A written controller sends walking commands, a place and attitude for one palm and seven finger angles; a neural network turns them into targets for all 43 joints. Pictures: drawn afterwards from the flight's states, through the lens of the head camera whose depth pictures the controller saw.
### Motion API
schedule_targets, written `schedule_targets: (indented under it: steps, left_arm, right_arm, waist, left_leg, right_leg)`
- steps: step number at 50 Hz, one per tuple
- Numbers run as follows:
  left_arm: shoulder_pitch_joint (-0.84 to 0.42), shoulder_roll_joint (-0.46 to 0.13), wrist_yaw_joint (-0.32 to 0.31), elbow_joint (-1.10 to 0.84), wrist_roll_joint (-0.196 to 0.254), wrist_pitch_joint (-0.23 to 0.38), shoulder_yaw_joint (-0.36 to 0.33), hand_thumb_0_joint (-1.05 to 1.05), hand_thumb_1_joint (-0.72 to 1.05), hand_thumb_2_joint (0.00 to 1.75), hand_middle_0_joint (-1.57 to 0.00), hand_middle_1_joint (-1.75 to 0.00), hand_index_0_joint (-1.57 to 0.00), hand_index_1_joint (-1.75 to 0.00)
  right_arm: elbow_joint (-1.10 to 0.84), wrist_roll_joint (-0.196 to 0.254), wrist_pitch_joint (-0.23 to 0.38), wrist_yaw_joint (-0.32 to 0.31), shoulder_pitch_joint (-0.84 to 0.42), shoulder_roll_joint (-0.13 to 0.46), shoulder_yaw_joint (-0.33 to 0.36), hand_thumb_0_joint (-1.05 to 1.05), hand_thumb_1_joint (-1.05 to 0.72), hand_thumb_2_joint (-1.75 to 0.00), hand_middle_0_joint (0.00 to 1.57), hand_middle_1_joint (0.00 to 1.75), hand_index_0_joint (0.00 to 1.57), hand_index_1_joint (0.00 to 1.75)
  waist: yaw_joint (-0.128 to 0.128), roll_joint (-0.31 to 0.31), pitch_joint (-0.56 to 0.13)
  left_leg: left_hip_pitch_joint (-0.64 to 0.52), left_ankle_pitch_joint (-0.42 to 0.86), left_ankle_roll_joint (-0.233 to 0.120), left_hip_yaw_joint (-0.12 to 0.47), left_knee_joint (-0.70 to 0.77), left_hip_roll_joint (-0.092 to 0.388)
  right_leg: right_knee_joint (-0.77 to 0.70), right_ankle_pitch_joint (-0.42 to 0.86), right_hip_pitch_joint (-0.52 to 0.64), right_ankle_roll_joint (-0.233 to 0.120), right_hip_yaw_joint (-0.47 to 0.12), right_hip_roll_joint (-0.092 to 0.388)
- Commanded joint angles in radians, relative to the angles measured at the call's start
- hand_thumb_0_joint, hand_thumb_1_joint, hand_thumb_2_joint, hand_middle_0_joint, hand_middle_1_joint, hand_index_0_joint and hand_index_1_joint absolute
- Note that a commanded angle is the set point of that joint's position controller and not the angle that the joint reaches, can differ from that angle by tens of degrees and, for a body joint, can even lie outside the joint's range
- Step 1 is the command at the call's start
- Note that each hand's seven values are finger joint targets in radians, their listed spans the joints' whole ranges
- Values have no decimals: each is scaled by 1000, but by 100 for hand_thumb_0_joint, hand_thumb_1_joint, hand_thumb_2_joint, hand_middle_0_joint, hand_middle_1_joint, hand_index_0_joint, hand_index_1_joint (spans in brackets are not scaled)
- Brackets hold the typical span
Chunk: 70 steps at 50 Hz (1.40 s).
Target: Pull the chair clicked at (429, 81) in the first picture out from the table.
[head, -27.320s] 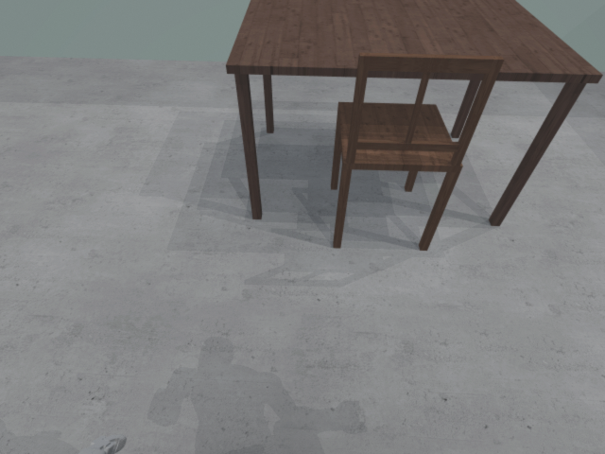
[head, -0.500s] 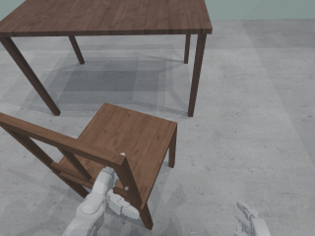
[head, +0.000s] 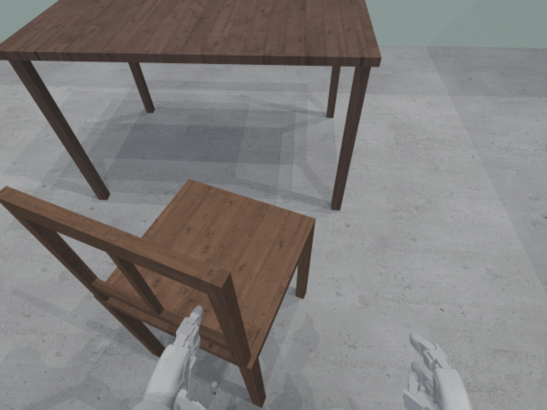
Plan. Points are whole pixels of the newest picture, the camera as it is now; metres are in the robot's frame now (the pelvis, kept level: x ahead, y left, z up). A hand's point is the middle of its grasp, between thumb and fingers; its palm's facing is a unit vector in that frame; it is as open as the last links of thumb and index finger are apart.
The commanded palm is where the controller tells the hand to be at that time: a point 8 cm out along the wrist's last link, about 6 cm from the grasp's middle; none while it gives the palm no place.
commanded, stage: draw the fingers out of the gap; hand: left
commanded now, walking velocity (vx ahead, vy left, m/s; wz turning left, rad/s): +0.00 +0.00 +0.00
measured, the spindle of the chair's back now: (138, 283) +0.34 +0.25 -0.05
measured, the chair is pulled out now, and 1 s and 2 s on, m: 0.59 0.59 0.59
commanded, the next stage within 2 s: draw the hand back to the body in 0.38 s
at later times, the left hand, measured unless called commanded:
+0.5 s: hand out of the picture +0.12 +0.10 -0.02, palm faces -0.15 -0.99 -0.05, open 17.5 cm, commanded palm +0.10 +0.16 +0.00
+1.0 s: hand (138, 396) +0.15 +0.15 +0.08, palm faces -0.02 -1.00 -0.09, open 17.4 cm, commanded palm +0.11 +0.22 +0.10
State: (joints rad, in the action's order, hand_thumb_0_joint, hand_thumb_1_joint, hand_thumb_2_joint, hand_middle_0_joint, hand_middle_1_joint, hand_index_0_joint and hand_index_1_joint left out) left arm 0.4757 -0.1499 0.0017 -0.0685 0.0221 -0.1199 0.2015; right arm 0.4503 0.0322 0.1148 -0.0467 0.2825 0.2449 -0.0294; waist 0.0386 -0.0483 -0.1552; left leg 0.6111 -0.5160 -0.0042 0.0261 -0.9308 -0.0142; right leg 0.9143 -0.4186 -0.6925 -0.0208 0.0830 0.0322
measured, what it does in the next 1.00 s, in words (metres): stands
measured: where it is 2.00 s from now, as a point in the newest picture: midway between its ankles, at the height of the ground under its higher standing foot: outside the picture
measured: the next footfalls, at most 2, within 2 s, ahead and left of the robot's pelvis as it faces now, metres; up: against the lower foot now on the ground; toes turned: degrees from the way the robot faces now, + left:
none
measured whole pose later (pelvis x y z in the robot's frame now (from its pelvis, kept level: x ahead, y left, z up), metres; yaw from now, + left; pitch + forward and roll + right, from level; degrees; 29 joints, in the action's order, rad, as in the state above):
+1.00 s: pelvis -0.01 +0.01 -0.02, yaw -1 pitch +11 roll -2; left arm 0.79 -0.23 0.10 -0.48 0.20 0.20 0.00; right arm 0.45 0.07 0.12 -0.07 0.26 0.18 -0.01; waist -0.01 -0.07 -0.17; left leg 0.69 -0.58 -0.02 0.02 -1.07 0.00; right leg 1.02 -0.45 -0.76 -0.01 0.08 0.02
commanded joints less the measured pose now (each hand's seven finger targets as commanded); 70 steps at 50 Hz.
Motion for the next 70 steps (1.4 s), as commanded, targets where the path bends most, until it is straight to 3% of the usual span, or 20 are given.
schedule_targets:
  steps: [1, 9, 16, 19, 21, 25, 26, 29, 32, 37, 41, 44, 50, 51, 52, 55, 59, 65, 69, 70]
  left_arm:
    - [-2, -46, -8, -269, -17, 61, -20, 0, -55, 20, 0, 0, 0, 0]
    - [139, -56, 0, -318, -20, 27, -27, 0, -55, 20, 0, 0, 0, 0]
    - [180, -44, 7, -398, -25, 33, 9, 0, -55, 20, 0, 0, 0, 0]
    - [253, -44, 1, -425, -30, 39, 9, 0, -55, 20, 0, 0, 0, 0]
    - [300, -19, -2, -444, -31, 41, 36, 0, -55, 20, 0, 0, 0, 0]
    - [363, -44, -6, -438, -51, 34, 14, 0, -55, 20, 0, 0, 0, 0]
    - [267, 66, -1, -565, 90, 180, -2, 0, -55, 20, 0, 0, 0, 0]
    - [330, -39, 0, -548, 97, 316, -96, 0, -55, 20, 0, 0, 0, 0]
    - [332, -27, 13, -594, 104, 435, -88, 0, -55, 20, 0, 0, 0, 0]
    - [338, -26, 68, -535, 77, 587, -64, 0, -55, 20, 0, 0, 0, 0]
    - [409, -97, 113, -555, 104, 469, -156, 0, -55, 20, 0, 0, 0, 0]
    - [366, -155, 100, -625, 144, 395, -253, 0, -55, 20, 0, 0, 0, 0]
    - [302, -153, 97, -685, 226, 440, -316, 0, -37, 29, -2, -4, -2, -4]
    - [402, -343, -31, -677, 65, 317, -395, 0, -33, 31, -3, -5, -3, -5]
    - [405, -217, -72, -734, 54, 265, -310, 0, -30, 32, -4, -5, -4, -5]
    - [370, -180, -125, -660, 32, 201, -288, 0, -19, 37, -5, -8, -5, -8]
    - [271, -269, -175, -615, 20, 191, -383, 0, -4, 44, -7, -10, -7, -10]
    - [199, -327, -202, -676, 15, 217, -465, 0, 17, 55, -10, -15, -10, -15]
    - [162, -327, -202, -625, 18, 228, -498, 0, 32, 62, -12, -18, -12, -18]
    - [157, -313, -200, -604, 22, 232, -500, 0, 36, 64, -13, -19, -13, -19]
  right_arm:
    - [-180, 2, 67, -12, -44, 98, 46, 0, -90, -90, 20, 30, 20, 30]
    - [-214, 5, 56, -23, -68, 87, 49, 0, -90, -90, 20, 30, 20, 30]
    - [-237, 5, 66, -32, -60, 86, 43, 0, -90, -90, 20, 30, 20, 30]
    - [-245, 7, 73, -32, -61, 82, 52, 0, -90, -90, 20, 30, 20, 30]
    - [-254, 8, 77, -30, -55, 75, 55, 0, -90, -90, 20, 30, 20, 30]
    - [-259, 7, 65, -31, -63, 71, 62, 0, -90, -90, 20, 30, 20, 30]
    - [-250, 4, 97, -27, -65, 53, 56, 0, -90, -90, 20, 30, 20, 30]
    - [-201, 5, 124, -19, -58, 64, 66, 0, -90, -90, 20, 30, 20, 30]
    - [-180, 9, 139, -2, -53, 56, 75, 0, -90, -90, 20, 30, 20, 30]
    - [-154, 4, 126, 35, -101, 52, 87, 0, -90, -90, 20, 30, 20, 30]
    - [-208, 29, 81, 19, -124, 61, 90, 0, -90, -90, 20, 30, 20, 30]
    - [-217, 39, 58, -14, -135, 51, 78, 0, -90, -90, 20, 30, 20, 30]
    - [-154, 44, 106, -37, -99, 40, 64, 0, -90, -90, 20, 30, 20, 30]
    - [-181, 19, 69, -70, -57, 39, 79, 0, -90, -90, 20, 30, 20, 30]
    - [-201, 14, 62, -74, -52, 23, 64, 0, -90, -90, 20, 30, 20, 30]
    - [-164, 11, 43, -78, -59, 31, 61, 0, -90, -90, 20, 30, 20, 30]
    - [-147, 7, 35, -92, -89, 43, 58, 0, -90, -90, 20, 30, 20, 30]
    - [-102, 4, 79, -90, -113, 41, 39, 0, -90, -90, 20, 30, 20, 30]
    - [-64, 3, 103, -79, -135, 47, 43, 0, -90, -90, 20, 30, 20, 30]
    - [-52, 2, 105, -76, -138, 45, 41, 0, -90, -90, 20, 30, 20, 30]
  waist:
    - [24, 51, -132]
    - [12, 84, -93]
    - [20, 53, -63]
    - [3, 32, -89]
    - [1, 35, -99]
    - [-3, 82, -73]
    - [3, 132, -33]
    - [-30, 25, -79]
    - [-31, -44, -121]
    - [-18, 25, -95]
    - [-48, 51, -136]
    - [-56, 69, -143]
    - [-34, 43, -108]
    - [-100, -21, -159]
    - [-61, -40, -96]
    - [-47, -21, -5]
    - [-54, 96, 52]
    - [-74, -39, 47]
    - [-78, -28, 95]
    - [-75, 8, 116]
  left_leg:
    - [-7, 298, -23, 8, 104, -14]
    - [57, 234, -25, 11, 90, -17]
    - [67, 177, -26, 22, 85, -17]
    - [57, 198, -22, 30, 88, -13]
    - [53, 223, -20, 28, 85, -13]
    - [99, 199, -21, 26, 79, -15]
    - [133, 196, -10, 28, 31, -28]
    - [131, 192, 2, 28, 26, -22]
    - [95, 243, 18, 29, 8, -13]
    - [172, 220, 12, 37, -38, 4]
    - [150, 160, -2, 23, 26, 3]
    - [132, 158, -11, 23, 50, 1]
    - [43, 255, -11, 23, 70, 3]
    - [-2, 291, -2, 13, 139, 37]
    - [-18, 293, 1, 6, 154, 27]
    - [-44, 300, -2, 6, 176, 34]
    - [-91, 218, -14, -5, 233, 31]
    - [-227, 293, -11, -2, 330, 23]
    - [-275, 338, -6, 3, 385, 27]
    - [-286, 339, -6, 2, 400, 30]
  right_leg:
    - [-116, 228, 160, 12, -25, -9]
    - [-115, 146, 136, 9, -31, -13]
    - [-110, 57, 86, 7, -21, -16]
    - [-89, 67, 81, 1, -12, -21]
    - [-78, 96, 88, 3, -8, -20]
    - [-76, 75, 84, 3, -15, -22]
    - [-54, 81, 18, 6, 19, -34]
    - [-14, 56, 12, -9, 9, -37]
    - [24, 85, -16, -11, 7, -38]
    - [73, 77, -62, -6, 5, -36]
    - [2, 39, 69, 0, -17, -29]
    - [-33, 38, 122, 5, -15, -32]
    - [-92, 153, 161, 12, -5, -34]
    - [-114, 181, 253, -12, -72, -2]
    - [-135, 199, 252, -6, -51, 5]
    - [-181, 204, 256, -3, -42, 3]
    - [-286, 119, 304, 3, -58, 10]
    - [-340, 204, 415, -5, -58, 15]
    - [-382, 249, 455, -4, -51, 10]
    - [-390, 251, 459, 0, -48, 8]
